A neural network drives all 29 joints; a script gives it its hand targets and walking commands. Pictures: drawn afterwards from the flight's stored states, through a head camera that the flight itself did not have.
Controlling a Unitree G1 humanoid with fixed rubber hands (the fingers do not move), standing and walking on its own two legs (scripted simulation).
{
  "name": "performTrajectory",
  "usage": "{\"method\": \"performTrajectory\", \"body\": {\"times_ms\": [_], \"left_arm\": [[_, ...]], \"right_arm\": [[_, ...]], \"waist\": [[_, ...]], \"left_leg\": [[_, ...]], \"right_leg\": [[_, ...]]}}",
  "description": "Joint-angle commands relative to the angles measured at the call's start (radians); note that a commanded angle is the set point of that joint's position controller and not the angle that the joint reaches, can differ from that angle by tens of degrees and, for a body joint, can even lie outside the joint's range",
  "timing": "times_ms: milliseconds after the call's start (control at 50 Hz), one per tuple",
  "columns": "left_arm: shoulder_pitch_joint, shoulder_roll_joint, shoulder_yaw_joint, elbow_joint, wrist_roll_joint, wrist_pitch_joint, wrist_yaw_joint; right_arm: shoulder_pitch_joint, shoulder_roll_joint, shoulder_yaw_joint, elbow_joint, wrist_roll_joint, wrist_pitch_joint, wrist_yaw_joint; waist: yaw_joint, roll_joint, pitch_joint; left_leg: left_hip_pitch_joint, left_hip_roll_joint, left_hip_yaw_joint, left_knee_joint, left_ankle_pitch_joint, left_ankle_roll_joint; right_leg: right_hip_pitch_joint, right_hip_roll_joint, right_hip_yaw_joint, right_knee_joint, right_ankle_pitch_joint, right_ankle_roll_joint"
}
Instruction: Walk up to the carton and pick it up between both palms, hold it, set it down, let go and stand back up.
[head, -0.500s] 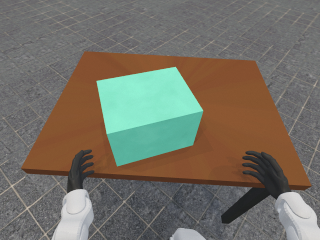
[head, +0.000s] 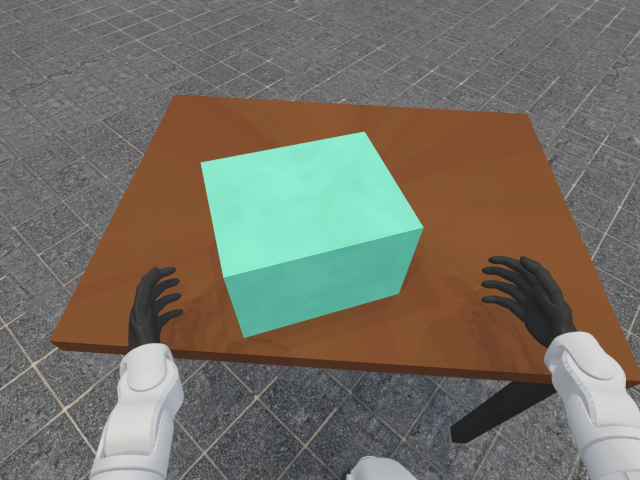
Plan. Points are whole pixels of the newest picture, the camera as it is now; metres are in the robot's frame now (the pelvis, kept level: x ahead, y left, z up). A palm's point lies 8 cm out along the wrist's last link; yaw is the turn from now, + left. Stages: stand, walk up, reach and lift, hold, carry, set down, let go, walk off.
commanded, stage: reach and lift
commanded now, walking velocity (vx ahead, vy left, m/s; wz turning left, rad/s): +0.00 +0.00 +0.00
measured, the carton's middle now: (305, 232) +0.44 +0.02 +0.01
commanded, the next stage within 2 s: none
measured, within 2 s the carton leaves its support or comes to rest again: neither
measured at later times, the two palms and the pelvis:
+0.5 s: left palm (133, 290) +0.31 +0.22 +0.06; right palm (517, 249) +0.36 -0.25 +0.08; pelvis +0.00 +0.01 +0.00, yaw +0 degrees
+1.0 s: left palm (129, 238) +0.36 +0.23 +0.10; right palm (487, 192) +0.43 -0.22 +0.11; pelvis +0.00 +0.00 +0.00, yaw +0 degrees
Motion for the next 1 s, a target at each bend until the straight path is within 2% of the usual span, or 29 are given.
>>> {"method": "performTrajectory", "body": {"times_ms": [0,100,120,200,220,280,300,340,360,380,400,420,480,500,520,600,620,660,680,740,760,800,820,840,860,880,920,940,980], "left_arm": [[-0.306,0.074,0.044,-0.235,-0.084,0.002,-0.001],[-0.341,0.077,0.053,-0.246,-0.085,0.026,-0.016],[-0.358,0.074,0.055,-0.258,-0.085,0.032,-0.017],[-0.412,0.1,0.075,-0.249,-0.091,0.058,-0.016],[-0.458,0.106,0.063,-0.258,-0.095,0.07,-0.015],[-0.481,0.114,0.083,-0.262,-0.096,0.103,-0.022],[-0.491,0.114,0.073,-0.279,-0.1,0.106,-0.018],[-0.499,0.113,0.098,-0.233,-0.089,0.129,-0.025],[-0.567,0.118,0.08,-0.258,-0.101,0.133,-0.023],[-0.55,0.118,0.093,-0.24,-0.096,0.148,-0.02],[-0.56,0.124,0.101,-0.246,-0.098,0.15,-0.024],[-0.6,0.121,0.089,-0.234,-0.099,0.158,-0.021],[-0.662,0.133,0.094,-0.195,-0.103,0.188,-0.017],[-0.678,0.131,0.092,-0.173,-0.104,0.191,-0.016],[-0.689,0.135,0.105,-0.176,-0.101,0.198,-0.015],[-0.713,0.132,0.086,-0.093,-0.117,0.234,-0.016],[-0.782,0.144,0.092,-0.117,-0.123,0.239,-0.012],[-0.834,0.145,0.095,-0.057,-0.123,0.256,-0.015],[-0.815,0.172,0.12,-0.073,-0.12,0.252,-0.014],[-0.851,0.18,0.121,-0.076,-0.133,0.258,-0.012],[-0.868,0.185,0.122,-0.072,-0.132,0.268,-0.015],[-0.89,0.196,0.122,-0.074,-0.141,0.272,-0.018],[-0.891,0.205,0.122,-0.039,-0.132,0.281,-0.018],[-0.904,0.216,0.14,-0.07,-0.134,0.277,-0.023],[-0.885,0.195,0.123,-0.028,-0.133,0.288,-0.026],[-0.94,0.205,0.126,-0.032,-0.14,0.28,-0.025],[-0.956,0.2,0.115,0.004,-0.153,0.281,-0.026],[-1.006,0.224,0.123,0.001,-0.164,0.275,-0.021],[-1.013,0.217,0.104,0.034,-0.165,0.286,-0.018]], "right_arm": [[-0.435,-0.29,0.022,-0.139,0.04,-0.016,-0.022],[-0.481,-0.316,0.03,-0.132,0.044,0.002,-0.032],[-0.5,-0.305,0.042,-0.132,0.053,0.008,-0.033],[-0.562,-0.303,0.056,-0.122,0.069,0.034,-0.039],[-0.607,-0.311,0.03,-0.134,0.053,0.038,-0.042],[-0.639,-0.328,0.042,-0.149,0.066,0.058,-0.054],[-0.659,-0.336,0.04,-0.148,0.066,0.063,-0.054],[-0.68,-0.321,0.059,-0.11,0.059,0.086,-0.058],[-0.719,-0.321,0.04,-0.108,0.063,0.092,-0.063],[-0.714,-0.321,0.04,-0.101,0.058,0.102,-0.059],[-0.732,-0.31,0.052,-0.124,0.075,0.108,-0.061],[-0.761,-0.326,0.04,-0.089,0.067,0.114,-0.059],[-0.836,-0.321,0.046,-0.081,0.06,0.149,-0.065],[-0.853,-0.319,0.037,-0.07,0.048,0.157,-0.067],[-0.872,-0.31,0.035,-0.1,0.043,0.16,-0.07],[-0.915,-0.313,0.04,-0.042,0.04,0.207,-0.078],[-0.968,-0.307,0.032,-0.066,0.042,0.21,-0.08],[-1.01,-0.305,0.032,-0.019,0.036,0.227,-0.082],[-1.002,-0.295,0.048,-0.053,0.041,0.23,-0.087],[-1.029,-0.29,0.045,-0.064,0.042,0.243,-0.095],[-1.05,-0.293,0.057,-0.06,0.047,0.253,-0.099],[-1.076,-0.295,0.057,-0.066,0.052,0.263,-0.105],[-1.07,-0.301,0.057,-0.017,0.05,0.274,-0.107],[-1.088,-0.295,0.054,-0.065,0.053,0.268,-0.111],[-1.079,-0.288,0.058,-0.032,0.053,0.278,-0.112],[-1.136,-0.3,0.057,-0.055,0.059,0.279,-0.112],[-1.143,-0.282,0.055,-0.027,0.049,0.292,-0.11],[-1.183,-0.29,0.06,-0.023,0.057,0.297,-0.108],[-1.182,-0.303,0.052,0.014,0.051,0.3,-0.109]], "waist": [[0.142,-0.075,-0.405],[0.127,-0.092,-0.438],[0.146,-0.081,-0.442],[0.166,-0.082,-0.482],[0.151,-0.064,-0.493],[0.155,-0.092,-0.518],[0.15,-0.069,-0.526],[0.16,-0.099,-0.508],[0.16,-0.066,-0.526],[0.164,-0.086,-0.531],[0.18,-0.067,-0.575],[0.166,-0.081,-0.562],[0.186,-0.055,-0.575],[0.18,-0.06,-0.575],[0.196,-0.084,-0.607],[0.186,-0.088,-0.594],[0.198,-0.074,-0.645],[0.186,-0.09,-0.652],[0.215,-0.098,-0.7],[0.209,-0.111,-0.758],[0.225,-0.106,-0.76],[0.225,-0.105,-0.794],[0.224,-0.086,-0.775],[0.227,-0.106,-0.827],[0.204,-0.1,-0.785],[0.222,-0.114,-0.825],[0.216,-0.101,-0.8],[0.239,-0.101,-0.818],[0.226,-0.091,-0.845]], "left_leg": [[-0.292,-0.081,0.061,-0.205,0.217,-0.009],[-0.296,-0.084,0.067,-0.196,0.258,-0.015],[-0.291,-0.082,0.072,-0.199,0.273,-0.016],[-0.313,-0.085,0.071,-0.194,0.253,-0.009],[-0.305,-0.086,0.068,-0.198,0.268,-0.014],[-0.286,-0.084,0.075,-0.191,0.327,-0.019],[-0.281,-0.083,0.068,-0.187,0.34,-0.02],[-0.302,-0.084,0.071,-0.192,0.33,-0.019],[-0.307,-0.083,0.069,-0.194,0.316,-0.019],[-0.305,-0.081,0.069,-0.196,0.324,-0.02],[-0.298,-0.079,0.071,-0.188,0.345,-0.02],[-0.303,-0.083,0.07,-0.188,0.319,-0.024],[-0.329,-0.082,0.071,-0.198,0.3,-0.022],[-0.342,-0.083,0.068,-0.2,0.275,-0.021],[-0.33,-0.082,0.077,-0.197,0.289,-0.02],[-0.364,-0.082,0.066,-0.207,0.244,-0.013],[-0.361,-0.083,0.068,-0.201,0.263,-0.018],[-0.372,-0.083,0.07,-0.192,0.256,-0.019],[-0.388,-0.088,0.075,-0.193,0.268,-0.016],[-0.41,-0.093,0.076,-0.186,0.301,-0.012],[-0.418,-0.09,0.072,-0.184,0.322,-0.018],[-0.416,-0.092,0.074,-0.181,0.344,-0.018],[-0.432,-0.09,0.073,-0.182,0.343,-0.025],[-0.425,-0.096,0.077,-0.175,0.378,-0.026],[-0.429,-0.091,0.068,-0.18,0.356,-0.027],[-0.442,-0.091,0.074,-0.18,0.332,-0.025],[-0.445,-0.088,0.067,-0.185,0.308,-0.019],[-0.468,-0.09,0.071,-0.182,0.286,-0.019],[-0.453,-0.086,0.064,-0.177,0.324,-0.028]], "right_leg": [[0.436,0.038,0.036,-0.168,0.242,-0.061],[0.479,0.043,0.032,-0.154,0.336,-0.058],[0.478,0.049,0.029,-0.155,0.334,-0.058],[0.491,0.043,0.048,-0.155,0.316,-0.059],[0.485,0.046,0.039,-0.156,0.336,-0.06],[0.518,0.054,0.031,-0.155,0.406,-0.059],[0.506,0.057,0.028,-0.153,0.406,-0.063],[0.524,0.053,0.036,-0.15,0.416,-0.059],[0.514,0.053,0.034,-0.153,0.388,-0.061],[0.513,0.06,0.028,-0.151,0.402,-0.062],[0.534,0.055,0.035,-0.151,0.414,-0.063],[0.504,0.058,0.036,-0.152,0.377,-0.063],[0.51,0.054,0.036,-0.152,0.36,-0.064],[0.498,0.051,0.04,-0.153,0.332,-0.065],[0.502,0.056,0.037,-0.155,0.324,-0.059],[0.481,0.046,0.043,-0.161,0.27,-0.054],[0.478,0.05,0.039,-0.159,0.288,-0.059],[0.47,0.047,0.035,-0.165,0.285,-0.056],[0.522,0.037,0.053,-0.152,0.318,-0.049],[0.548,0.042,0.048,-0.138,0.365,-0.042],[0.561,0.039,0.059,-0.13,0.382,-0.038],[0.567,0.041,0.053,-0.126,0.409,-0.038],[0.562,0.042,0.052,-0.122,0.426,-0.037],[0.594,0.039,0.054,-0.117,0.477,-0.033],[0.582,0.044,0.047,-0.126,0.444,-0.035],[0.576,0.042,0.049,-0.124,0.417,-0.03],[0.544,0.043,0.044,-0.135,0.368,-0.035],[0.551,0.036,0.051,-0.129,0.348,-0.033],[0.54,0.043,0.041,-0.13,0.372,-0.034]]}}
